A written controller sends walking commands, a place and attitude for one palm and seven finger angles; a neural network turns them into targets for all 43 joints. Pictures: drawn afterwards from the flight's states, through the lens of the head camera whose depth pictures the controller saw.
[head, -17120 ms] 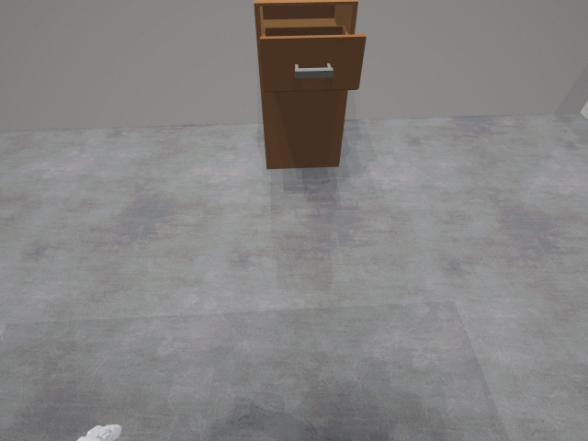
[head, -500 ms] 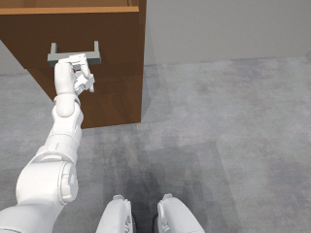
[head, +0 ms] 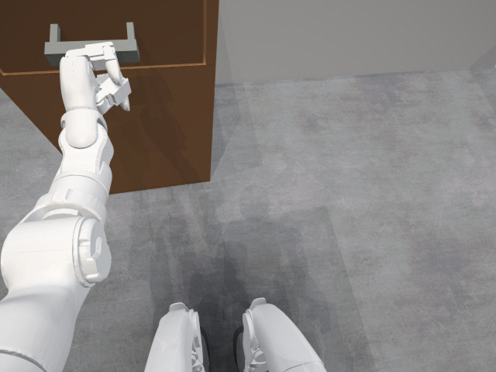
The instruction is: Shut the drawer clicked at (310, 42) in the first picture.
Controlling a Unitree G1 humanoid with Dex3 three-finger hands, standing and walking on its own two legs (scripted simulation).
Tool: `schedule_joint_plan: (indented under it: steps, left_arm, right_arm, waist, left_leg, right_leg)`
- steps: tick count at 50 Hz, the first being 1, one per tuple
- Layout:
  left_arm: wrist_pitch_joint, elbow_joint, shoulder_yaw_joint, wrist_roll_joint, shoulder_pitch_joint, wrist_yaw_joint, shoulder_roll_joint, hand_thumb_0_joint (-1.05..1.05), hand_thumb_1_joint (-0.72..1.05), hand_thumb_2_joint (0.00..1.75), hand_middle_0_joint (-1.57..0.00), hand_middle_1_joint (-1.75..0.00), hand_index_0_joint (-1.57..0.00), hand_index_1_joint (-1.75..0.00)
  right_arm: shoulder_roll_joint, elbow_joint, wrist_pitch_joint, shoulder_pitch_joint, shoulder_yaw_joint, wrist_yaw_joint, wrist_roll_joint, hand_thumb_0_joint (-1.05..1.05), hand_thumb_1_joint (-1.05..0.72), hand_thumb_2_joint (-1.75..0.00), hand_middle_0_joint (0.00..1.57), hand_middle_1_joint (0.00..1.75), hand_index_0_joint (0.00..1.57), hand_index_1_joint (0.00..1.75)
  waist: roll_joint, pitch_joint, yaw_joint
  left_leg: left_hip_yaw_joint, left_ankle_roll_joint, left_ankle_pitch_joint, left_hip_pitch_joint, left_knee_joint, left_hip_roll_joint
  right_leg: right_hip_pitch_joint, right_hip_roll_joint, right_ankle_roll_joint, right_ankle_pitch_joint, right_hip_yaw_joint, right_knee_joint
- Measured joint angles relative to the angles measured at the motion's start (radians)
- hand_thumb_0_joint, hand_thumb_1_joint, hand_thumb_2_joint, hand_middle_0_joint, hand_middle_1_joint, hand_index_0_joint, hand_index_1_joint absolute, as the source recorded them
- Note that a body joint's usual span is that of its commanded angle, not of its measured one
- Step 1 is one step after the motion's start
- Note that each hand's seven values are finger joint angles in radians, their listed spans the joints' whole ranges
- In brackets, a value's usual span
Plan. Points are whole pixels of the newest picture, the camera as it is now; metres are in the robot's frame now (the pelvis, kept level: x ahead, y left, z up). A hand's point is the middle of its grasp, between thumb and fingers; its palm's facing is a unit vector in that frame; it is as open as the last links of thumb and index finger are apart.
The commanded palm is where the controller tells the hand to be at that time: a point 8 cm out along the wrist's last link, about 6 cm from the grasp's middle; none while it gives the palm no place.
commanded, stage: push the drawer shut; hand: left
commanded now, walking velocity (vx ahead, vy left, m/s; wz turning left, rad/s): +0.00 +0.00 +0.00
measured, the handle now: (94, 41) +0.63 +0.17 +0.05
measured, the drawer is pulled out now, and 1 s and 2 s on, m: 0.00 0.00 0.00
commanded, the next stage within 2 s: pull the fist back off the drawer in 0.12 s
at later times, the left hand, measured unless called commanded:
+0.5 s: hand (123, 82) +0.55 +0.13 +0.05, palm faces +0.09 -0.99 -0.04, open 3.1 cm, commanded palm +0.53 +0.15 +0.05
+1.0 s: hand (118, 102) +0.52 +0.14 +0.04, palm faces +0.09 -1.00 -0.02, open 3.3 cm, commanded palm +0.49 +0.17 +0.05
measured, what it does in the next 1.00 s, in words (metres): stands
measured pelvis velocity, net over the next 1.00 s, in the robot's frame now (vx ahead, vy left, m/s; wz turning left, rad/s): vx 0.02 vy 0.01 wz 0.00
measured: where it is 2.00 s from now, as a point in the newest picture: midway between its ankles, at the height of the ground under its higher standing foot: outside the picture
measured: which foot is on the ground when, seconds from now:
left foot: down 0.00-1.00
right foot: down 0.00-1.00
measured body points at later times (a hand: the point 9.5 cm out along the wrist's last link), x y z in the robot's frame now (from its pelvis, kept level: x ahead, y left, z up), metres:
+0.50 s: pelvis -0.03 +0.00 -0.01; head +0.15 +0.04 +0.40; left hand +0.54 +0.18 +0.05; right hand -0.07 -0.26 -0.10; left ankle +0.03 +0.06 -0.61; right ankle +0.01 -0.09 -0.61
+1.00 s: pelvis +0.02 +0.01 +0.02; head +0.17 +0.03 +0.44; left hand +0.51 +0.19 +0.05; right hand +0.04 -0.25 -0.10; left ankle +0.03 +0.06 -0.61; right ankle +0.01 -0.09 -0.61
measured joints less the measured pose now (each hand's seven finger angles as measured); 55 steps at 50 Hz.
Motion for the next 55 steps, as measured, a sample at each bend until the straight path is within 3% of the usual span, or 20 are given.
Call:
schedule_joint_plan:
  steps: [15,25,34,43,51,55]
  left_arm:
    - [0.035,0.081,-0.028,0.030,-0.114,0.020,0.072,-0.04,0.76,1.07,-1.39,-1.60,-1.40,-1.60]
    - [0.070,0.056,0.000,0.017,-0.101,-0.004,0.094,0.02,0.80,1.01,-1.39,-1.60,-1.40,-1.60]
    - [0.063,-0.046,0.031,-0.023,0.006,-0.022,0.050,0.03,0.86,0.92,-1.39,-1.60,-1.40,-1.60]
    - [0.039,-0.195,-0.012,-0.069,0.193,-0.026,-0.059,0.02,0.90,0.90,-1.39,-1.60,-1.40,-1.60]
    - [-0.013,-0.219,-0.061,-0.057,0.246,0.002,-0.126,0.02,0.90,0.90,-1.40,-1.60,-1.41,-1.60]
    - [-0.004,-0.287,-0.059,-0.062,0.283,-0.006,-0.135,0.02,0.90,0.90,-1.40,-1.60,-1.40,-1.60]
  right_arm:
    - [-0.004,0.009,-0.055,-0.004,0.022,-0.011,-0.008,0.00,-0.91,-0.90,0.20,0.30,0.21,0.30]
    - [-0.008,0.000,-0.068,0.016,0.028,-0.003,-0.001,0.00,-0.91,-0.90,0.20,0.30,0.21,0.30]
    - [0.000,-0.010,-0.045,0.025,0.018,0.006,0.011,0.00,-0.91,-0.90,0.20,0.30,0.20,0.30]
    - [0.013,-0.026,-0.002,0.005,-0.009,0.018,0.023,0.00,-0.91,-0.90,0.20,0.30,0.20,0.30]
    - [0.011,-0.032,0.012,-0.061,-0.031,0.016,0.019,0.00,-0.91,-0.90,0.20,0.30,0.20,0.30]
    - [0.011,-0.049,0.033,-0.088,-0.039,0.015,0.023,0.00,-0.91,-0.90,0.20,0.30,0.20,0.30]
  waist:
    - [-0.004,0.007,-0.045]
    - [-0.002,0.009,-0.049]
    - [0.001,0.008,-0.021]
    - [-0.007,-0.012,0.038]
    - [-0.016,-0.024,0.066]
    - [-0.018,-0.025,0.074]
  left_leg:
    - [-0.034,-0.008,0.030,-0.085,0.040,-0.003]
    - [-0.020,-0.004,0.036,-0.080,0.035,0.010]
    - [0.009,0.003,0.020,-0.021,0.003,0.016]
    - [0.027,0.007,-0.001,0.079,-0.053,0.006]
    - [0.018,0.006,-0.020,0.122,-0.062,-0.007]
    - [0.023,0.005,-0.025,0.138,-0.068,-0.005]
  right_leg:
    - [-0.068,-0.005,-0.010,0.024,-0.041,0.026]
    - [-0.072,0.005,-0.009,0.038,-0.025,0.024]
    - [-0.026,0.013,0.001,0.030,0.008,-0.001]
    - [0.066,0.009,0.010,0.009,0.035,-0.048]
    - [0.115,0.001,0.011,-0.014,0.030,-0.059]
    - [0.128,0.004,0.011,-0.018,0.037,-0.064]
